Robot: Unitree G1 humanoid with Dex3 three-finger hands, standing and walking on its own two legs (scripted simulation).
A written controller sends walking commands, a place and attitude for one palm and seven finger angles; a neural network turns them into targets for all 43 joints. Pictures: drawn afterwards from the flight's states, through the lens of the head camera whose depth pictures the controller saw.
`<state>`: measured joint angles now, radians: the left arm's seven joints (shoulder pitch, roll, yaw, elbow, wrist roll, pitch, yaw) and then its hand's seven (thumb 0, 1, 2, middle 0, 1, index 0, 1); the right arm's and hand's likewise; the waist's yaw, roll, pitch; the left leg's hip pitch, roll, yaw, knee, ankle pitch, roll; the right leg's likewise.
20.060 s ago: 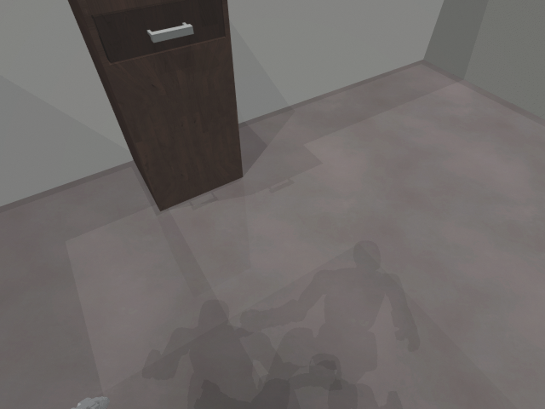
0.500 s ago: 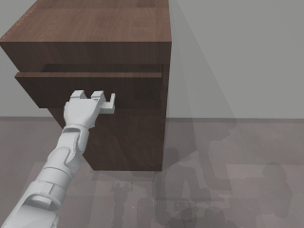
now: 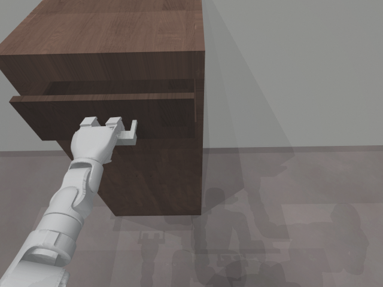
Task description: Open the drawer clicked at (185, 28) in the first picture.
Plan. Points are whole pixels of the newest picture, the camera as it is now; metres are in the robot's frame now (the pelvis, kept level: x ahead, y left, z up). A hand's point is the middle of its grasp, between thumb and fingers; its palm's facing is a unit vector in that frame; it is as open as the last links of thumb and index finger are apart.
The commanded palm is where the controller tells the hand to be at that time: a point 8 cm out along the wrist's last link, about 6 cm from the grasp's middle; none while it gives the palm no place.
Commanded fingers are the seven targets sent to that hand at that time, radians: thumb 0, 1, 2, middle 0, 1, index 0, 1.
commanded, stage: pull the drawer open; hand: left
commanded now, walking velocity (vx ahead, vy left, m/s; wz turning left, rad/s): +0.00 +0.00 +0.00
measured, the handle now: (107, 131) +0.45 +0.21 +0.06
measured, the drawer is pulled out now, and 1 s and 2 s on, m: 0.06 0.17 0.30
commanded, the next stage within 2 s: none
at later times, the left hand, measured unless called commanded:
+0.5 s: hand (100, 168) +0.36 +0.21 +0.04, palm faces -0.03 -0.05 -1.00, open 5.8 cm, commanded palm +0.32 +0.21 +0.09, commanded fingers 0.00 0.90 0.90 -0.40 -1.35 -0.40 -1.35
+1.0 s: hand (93, 200) +0.29 +0.20 +0.04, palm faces +0.05 -0.07 -1.00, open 5.7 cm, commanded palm +0.27 +0.21 +0.09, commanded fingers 0.00 0.90 0.90 -0.40 -1.35 -0.40 -1.35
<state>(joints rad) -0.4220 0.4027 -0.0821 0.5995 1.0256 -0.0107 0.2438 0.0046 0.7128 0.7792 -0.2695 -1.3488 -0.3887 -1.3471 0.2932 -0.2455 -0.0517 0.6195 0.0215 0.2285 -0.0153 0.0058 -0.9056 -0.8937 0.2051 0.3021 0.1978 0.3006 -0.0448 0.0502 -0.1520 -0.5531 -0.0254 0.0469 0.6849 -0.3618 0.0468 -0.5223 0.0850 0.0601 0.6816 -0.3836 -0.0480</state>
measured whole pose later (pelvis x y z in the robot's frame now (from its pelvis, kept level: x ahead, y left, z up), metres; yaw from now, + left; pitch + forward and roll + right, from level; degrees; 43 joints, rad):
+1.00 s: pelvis +0.00 +0.00 +0.00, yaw +2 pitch +9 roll +0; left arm 0.01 0.37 -0.19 0.11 1.03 0.08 0.28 0.02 0.70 0.81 -0.28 -1.35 -0.41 -1.33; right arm 0.15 -0.26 -0.04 0.63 0.00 0.15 -0.01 0.01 -0.91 -0.89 0.20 0.30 0.19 0.30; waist 0.05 0.07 -0.12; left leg -0.47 -0.05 0.02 0.70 -0.38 0.04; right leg -0.43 0.06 0.03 0.70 -0.42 -0.05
